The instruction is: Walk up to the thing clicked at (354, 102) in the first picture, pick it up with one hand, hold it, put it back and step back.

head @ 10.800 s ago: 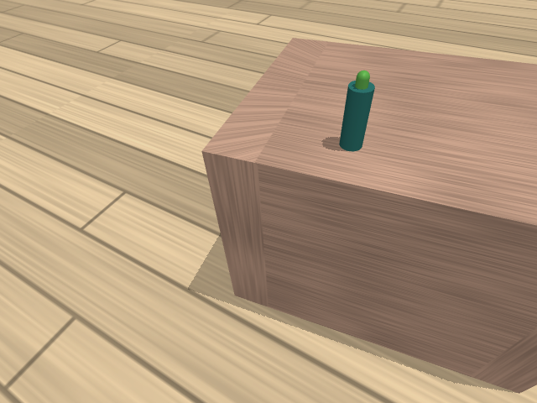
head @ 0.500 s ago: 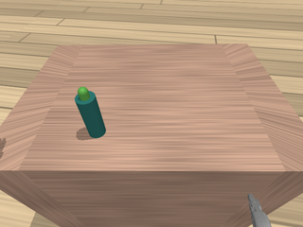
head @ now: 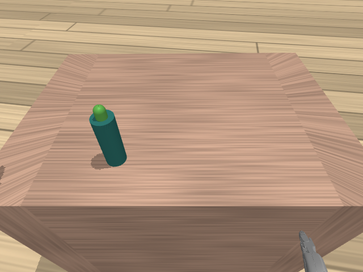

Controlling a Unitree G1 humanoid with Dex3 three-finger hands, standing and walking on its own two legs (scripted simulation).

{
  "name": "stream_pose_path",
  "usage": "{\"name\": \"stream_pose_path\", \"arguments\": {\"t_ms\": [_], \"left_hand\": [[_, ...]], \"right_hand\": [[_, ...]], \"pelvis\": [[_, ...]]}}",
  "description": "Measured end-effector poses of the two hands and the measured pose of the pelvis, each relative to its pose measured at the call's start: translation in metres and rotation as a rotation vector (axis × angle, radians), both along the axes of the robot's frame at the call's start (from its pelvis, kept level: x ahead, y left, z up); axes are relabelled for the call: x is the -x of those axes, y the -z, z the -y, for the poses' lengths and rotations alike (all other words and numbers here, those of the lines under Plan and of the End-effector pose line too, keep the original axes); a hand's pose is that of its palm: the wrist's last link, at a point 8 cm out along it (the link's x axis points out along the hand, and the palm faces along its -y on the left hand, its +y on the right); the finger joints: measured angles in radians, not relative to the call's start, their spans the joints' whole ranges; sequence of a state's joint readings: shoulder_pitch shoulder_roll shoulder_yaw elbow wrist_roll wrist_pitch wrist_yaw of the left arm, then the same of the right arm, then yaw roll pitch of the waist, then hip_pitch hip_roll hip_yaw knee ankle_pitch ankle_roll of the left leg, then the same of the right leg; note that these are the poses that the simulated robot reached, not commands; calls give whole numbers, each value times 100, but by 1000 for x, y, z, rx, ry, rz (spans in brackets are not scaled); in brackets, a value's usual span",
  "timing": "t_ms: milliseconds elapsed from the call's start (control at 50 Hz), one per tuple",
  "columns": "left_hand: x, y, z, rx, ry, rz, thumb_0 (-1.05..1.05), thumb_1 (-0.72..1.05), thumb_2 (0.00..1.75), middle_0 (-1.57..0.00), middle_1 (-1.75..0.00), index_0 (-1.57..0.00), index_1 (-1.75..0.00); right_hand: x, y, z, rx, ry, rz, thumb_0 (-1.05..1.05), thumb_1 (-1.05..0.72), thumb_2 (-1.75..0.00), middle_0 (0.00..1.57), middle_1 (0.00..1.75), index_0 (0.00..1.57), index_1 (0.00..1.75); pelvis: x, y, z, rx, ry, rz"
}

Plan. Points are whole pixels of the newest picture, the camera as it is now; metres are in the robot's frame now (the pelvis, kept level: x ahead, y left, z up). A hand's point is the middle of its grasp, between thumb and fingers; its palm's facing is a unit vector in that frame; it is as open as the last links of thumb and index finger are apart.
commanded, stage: go down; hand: left
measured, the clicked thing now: (108, 135) +0.45 +0.18 +0.07
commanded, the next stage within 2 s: approach in 0.44 s
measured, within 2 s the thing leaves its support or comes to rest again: neither
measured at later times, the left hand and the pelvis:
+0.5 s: hand out of the picture +0.35 +0.37 +0.17, palm faces +0.13 -0.99 -0.01, open 17.3 cm; pelvis +0.00 +0.00 +0.00, yaw +0 degrees
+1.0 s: hand (55, 163) +0.38 +0.28 +0.07, palm faces +0.01 -1.00 +0.05, open 17.2 cm; pelvis -0.01 +0.00 -0.01, yaw +0 degrees
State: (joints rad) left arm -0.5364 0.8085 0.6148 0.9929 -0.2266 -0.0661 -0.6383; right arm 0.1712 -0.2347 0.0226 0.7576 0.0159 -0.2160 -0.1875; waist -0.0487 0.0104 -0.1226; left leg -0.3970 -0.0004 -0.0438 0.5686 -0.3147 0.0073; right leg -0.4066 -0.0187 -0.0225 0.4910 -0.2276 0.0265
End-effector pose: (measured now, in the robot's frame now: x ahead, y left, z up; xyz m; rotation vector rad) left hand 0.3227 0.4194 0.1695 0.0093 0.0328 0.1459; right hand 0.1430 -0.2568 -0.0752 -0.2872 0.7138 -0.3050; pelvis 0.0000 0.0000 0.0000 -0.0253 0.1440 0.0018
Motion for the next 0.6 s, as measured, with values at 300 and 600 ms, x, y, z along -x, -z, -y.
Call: {"name": "stream_pose_path", "arguments": {"t_ms": [300, 600], "left_hand": [[3, 5, -3, 10, 5, -7, -1, -51, 6, -4, -5, -5, -5], [-4, -3, 2, 5, 22, 5, -1, -47, 7, -4, -6, -4, -5]], "right_hand": [[-2, -2, -3, 12, -18, 10, -1, 53, -5, 6, 5, 6, 5], [2, -1, -5, -2, -10, 10, -1, 53, -5, 6, 5, 6, 5]], "pelvis": [[2, 1, -2, 1, -6, 0], [1, 2, -4, 2, 3, -1]]}}
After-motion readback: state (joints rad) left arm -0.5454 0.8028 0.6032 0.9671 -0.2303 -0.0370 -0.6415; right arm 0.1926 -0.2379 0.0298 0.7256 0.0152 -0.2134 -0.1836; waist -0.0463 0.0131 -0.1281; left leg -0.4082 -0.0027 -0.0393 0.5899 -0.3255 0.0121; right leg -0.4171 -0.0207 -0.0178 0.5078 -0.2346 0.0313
